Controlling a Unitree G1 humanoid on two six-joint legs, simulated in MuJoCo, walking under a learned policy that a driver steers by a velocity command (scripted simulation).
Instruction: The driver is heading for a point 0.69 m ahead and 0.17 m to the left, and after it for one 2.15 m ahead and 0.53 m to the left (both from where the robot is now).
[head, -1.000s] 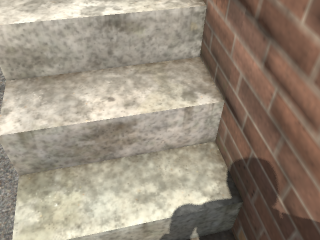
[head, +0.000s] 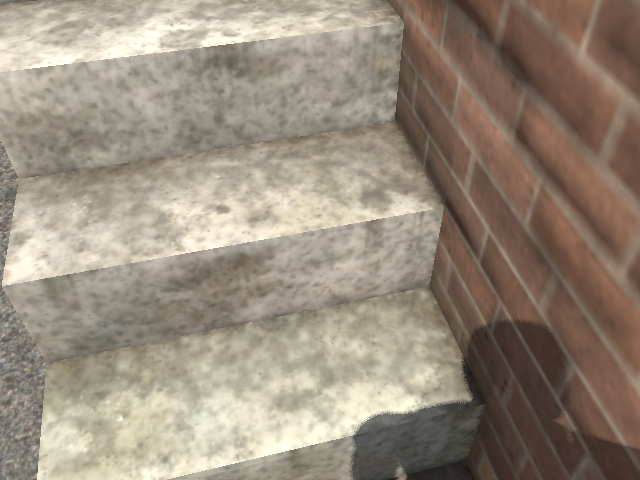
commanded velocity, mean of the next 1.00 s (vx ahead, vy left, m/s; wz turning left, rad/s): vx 0.00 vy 0.00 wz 0.00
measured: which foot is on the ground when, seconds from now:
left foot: down 0.00-1.00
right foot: down 0.00-1.00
